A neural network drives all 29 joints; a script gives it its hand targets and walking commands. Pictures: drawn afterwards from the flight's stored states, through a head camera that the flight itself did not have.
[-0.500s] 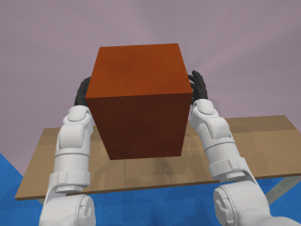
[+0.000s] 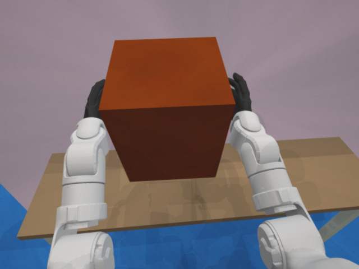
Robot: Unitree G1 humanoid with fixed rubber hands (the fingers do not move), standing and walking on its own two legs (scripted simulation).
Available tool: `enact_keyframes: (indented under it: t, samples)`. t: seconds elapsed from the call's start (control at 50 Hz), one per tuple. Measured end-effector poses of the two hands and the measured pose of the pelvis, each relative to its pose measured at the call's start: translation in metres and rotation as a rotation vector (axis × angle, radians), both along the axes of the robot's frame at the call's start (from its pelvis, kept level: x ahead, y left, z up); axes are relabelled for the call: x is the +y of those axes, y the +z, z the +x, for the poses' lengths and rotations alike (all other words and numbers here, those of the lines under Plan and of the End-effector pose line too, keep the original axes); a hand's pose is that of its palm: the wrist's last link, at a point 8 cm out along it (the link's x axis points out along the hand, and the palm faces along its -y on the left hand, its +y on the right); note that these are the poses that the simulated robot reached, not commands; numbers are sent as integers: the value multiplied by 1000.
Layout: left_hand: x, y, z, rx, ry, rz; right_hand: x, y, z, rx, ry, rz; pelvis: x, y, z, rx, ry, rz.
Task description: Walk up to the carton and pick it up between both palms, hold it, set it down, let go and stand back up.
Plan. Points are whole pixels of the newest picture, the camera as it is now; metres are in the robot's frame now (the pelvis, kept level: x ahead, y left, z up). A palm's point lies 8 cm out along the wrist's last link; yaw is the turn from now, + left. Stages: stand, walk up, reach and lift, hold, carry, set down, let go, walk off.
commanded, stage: hold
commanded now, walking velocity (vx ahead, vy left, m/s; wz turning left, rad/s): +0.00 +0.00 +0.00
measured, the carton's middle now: (169, 114) +0.40 +0.01 +0.17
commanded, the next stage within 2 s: none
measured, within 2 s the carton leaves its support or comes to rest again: neither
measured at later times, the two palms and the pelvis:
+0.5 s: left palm (93, 124) +0.36 +0.17 +0.18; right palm (237, 116) +0.36 -0.13 +0.19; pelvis +0.00 +0.00 +0.00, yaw +0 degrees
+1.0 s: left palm (93, 123) +0.36 +0.17 +0.19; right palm (238, 115) +0.36 -0.13 +0.19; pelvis +0.00 +0.00 +0.00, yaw +0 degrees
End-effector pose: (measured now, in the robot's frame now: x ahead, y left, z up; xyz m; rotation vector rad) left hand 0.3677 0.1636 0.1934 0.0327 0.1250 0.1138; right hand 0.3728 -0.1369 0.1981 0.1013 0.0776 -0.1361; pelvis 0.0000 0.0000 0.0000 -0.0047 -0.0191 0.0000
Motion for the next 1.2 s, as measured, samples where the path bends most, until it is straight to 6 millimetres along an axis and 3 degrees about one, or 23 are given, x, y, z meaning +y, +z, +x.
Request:
enact_keyframes:
  t: [0.2, 1.2]
  samples:
    - [6, -9, -11, 76, 9, -25, 6, -8, -9, 70, 6, -27, 1, 0, -6, -17, 0, -1]
    - [4, -5, -11, 66, 9, -21, 4, -4, -9, 53, 7, -28, 1, 0, -5, -17, -1, -1]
